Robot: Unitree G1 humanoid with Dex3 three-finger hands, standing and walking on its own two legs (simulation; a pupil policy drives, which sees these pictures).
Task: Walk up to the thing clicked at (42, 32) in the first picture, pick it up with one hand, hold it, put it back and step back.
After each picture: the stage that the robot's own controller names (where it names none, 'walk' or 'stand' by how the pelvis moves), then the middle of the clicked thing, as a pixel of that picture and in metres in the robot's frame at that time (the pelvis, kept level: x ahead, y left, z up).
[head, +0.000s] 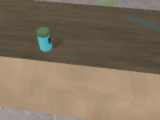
stand; (44, 39) +0.70 +0.19 -0.06
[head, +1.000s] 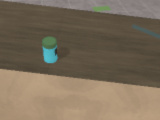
walk; (50, 50) +0.60 +0.14 -0.04
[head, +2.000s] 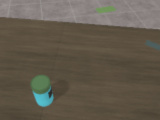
stand; (42, 91) +0.36 +0.15 -0.03
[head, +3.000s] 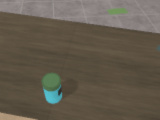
stand; (52, 88) +0.37 +0.12 -0.05
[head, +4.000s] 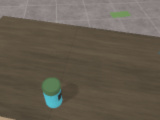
stand; (52, 93) +0.36 +0.12 -0.05
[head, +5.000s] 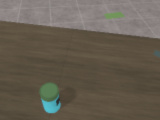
stand; (50, 98) +0.35 +0.12 -0.06
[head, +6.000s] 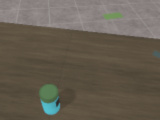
stand; (50, 99) +0.34 +0.13 -0.06
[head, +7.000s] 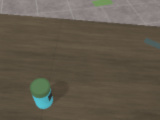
rise first; (42, 94) +0.34 +0.15 -0.05
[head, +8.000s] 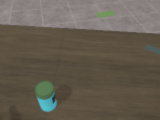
go down; (46, 96) +0.35 +0.15 -0.05
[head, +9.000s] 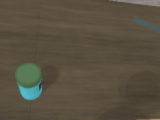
go down; (30, 82) +0.35 +0.13 +0.01
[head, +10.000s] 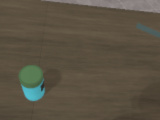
approach; (32, 83) +0.35 +0.13 +0.01
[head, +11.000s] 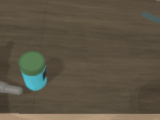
close; (34, 72) +0.37 +0.13 +0.05
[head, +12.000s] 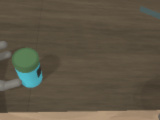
close; (28, 69) +0.38 +0.14 +0.05
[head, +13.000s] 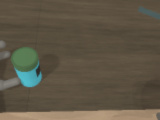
go down; (28, 68) +0.38 +0.14 +0.05
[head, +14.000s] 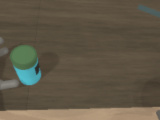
go down; (27, 66) +0.39 +0.14 +0.06
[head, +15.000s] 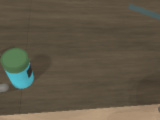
go down; (19, 69) +0.38 +0.16 +0.06
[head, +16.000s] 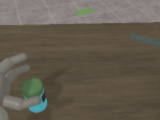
rise first; (35, 95) +0.34 +0.15 +0.01
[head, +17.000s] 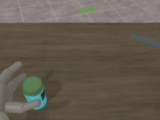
rise first; (34, 93) +0.35 +0.15 -0.01
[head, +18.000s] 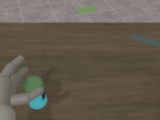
rise first; (35, 93) +0.35 +0.15 -0.01
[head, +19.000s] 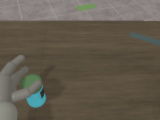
go down; (34, 91) +0.36 +0.16 -0.01
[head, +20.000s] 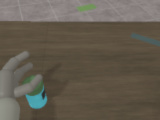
go down; (35, 92) +0.36 +0.15 -0.01
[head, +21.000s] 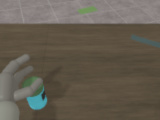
go down; (35, 93) +0.36 +0.16 -0.01
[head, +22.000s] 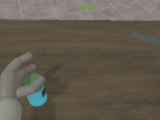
go down; (35, 90) +0.36 +0.15 -0.01
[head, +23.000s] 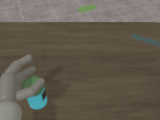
go down; (35, 93) +0.35 +0.15 -0.01
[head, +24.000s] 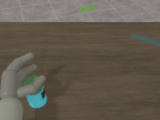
go down; (35, 92) +0.36 +0.16 -0.01
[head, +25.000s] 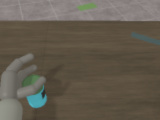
go down; (35, 91) +0.36 +0.15 -0.01
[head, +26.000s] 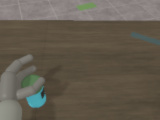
go down; (34, 91) +0.36 +0.16 -0.01
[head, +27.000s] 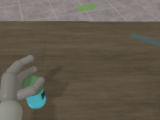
go down; (34, 92) +0.35 +0.16 -0.01
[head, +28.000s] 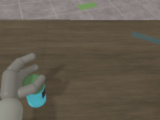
go down; (35, 91) +0.36 +0.15 -0.01
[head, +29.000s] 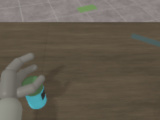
close; (35, 93) +0.35 +0.16 -0.01
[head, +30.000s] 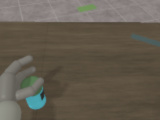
go down; (34, 93) +0.35 +0.16 -0.01
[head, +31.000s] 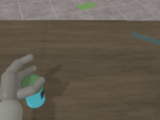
go down; (34, 91) +0.36 +0.16 -0.01
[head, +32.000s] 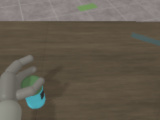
go down; (34, 92) +0.35 +0.16 -0.01
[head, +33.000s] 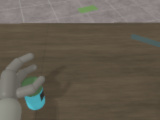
go down; (33, 93) +0.35 +0.16 -0.01
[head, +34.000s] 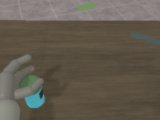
go down; (33, 92) +0.35 +0.16 -0.01
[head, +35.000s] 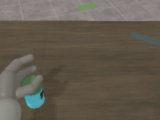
close; (33, 92) +0.35 +0.16 -0.01
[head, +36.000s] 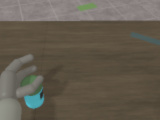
close; (33, 92) +0.35 +0.16 -0.01
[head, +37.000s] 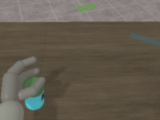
close; (34, 93) +0.35 +0.16 -0.01
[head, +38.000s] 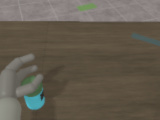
close; (33, 93) +0.35 +0.16 -0.01
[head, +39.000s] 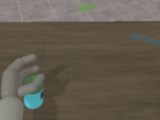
close; (33, 92) +0.36 +0.16 -0.01
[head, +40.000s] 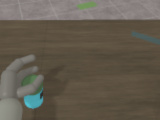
close; (33, 92) +0.35 +0.16 -0.01
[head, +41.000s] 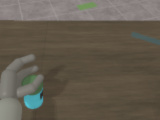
close; (33, 92) +0.35 +0.16 -0.01
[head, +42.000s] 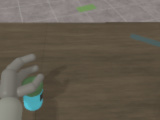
close; (32, 94) +0.35 +0.16 -0.01
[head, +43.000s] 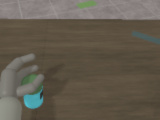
close; (33, 91) +0.35 +0.16 -0.01
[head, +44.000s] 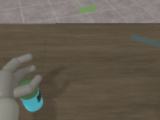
close; (30, 95) +0.35 +0.17 -0.01
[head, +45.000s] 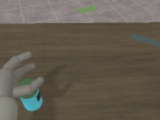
go down; (30, 95) +0.35 +0.17 -0.01
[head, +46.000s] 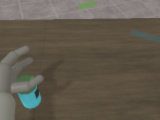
go down; (28, 91) +0.36 +0.17 -0.01
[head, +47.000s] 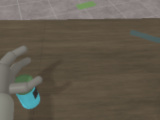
go down; (27, 92) +0.35 +0.18 +0.00
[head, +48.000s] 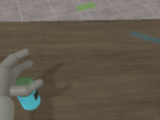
go down; (27, 93) +0.35 +0.18 -0.01
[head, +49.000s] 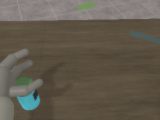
close; (27, 93) +0.35 +0.18 +0.00
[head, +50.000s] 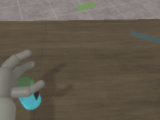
close; (28, 93) +0.35 +0.18 +0.00
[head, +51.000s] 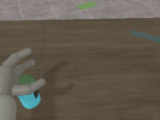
close; (27, 92) +0.36 +0.18 +0.00
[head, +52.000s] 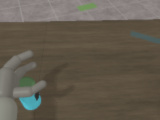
close; (28, 94) +0.35 +0.18 -0.01
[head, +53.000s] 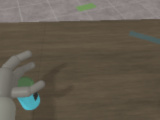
close; (27, 94) +0.35 +0.18 -0.01
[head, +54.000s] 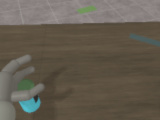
close; (27, 96) +0.35 +0.18 -0.01
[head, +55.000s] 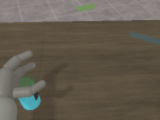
close; (27, 93) +0.35 +0.18 -0.01
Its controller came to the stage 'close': yes
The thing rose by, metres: 0.00
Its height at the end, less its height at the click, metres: +0.00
